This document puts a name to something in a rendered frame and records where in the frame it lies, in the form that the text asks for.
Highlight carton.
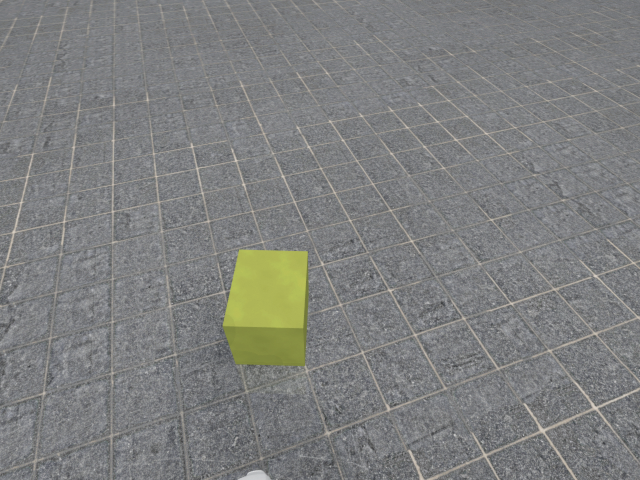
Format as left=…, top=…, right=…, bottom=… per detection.
left=223, top=250, right=309, bottom=366

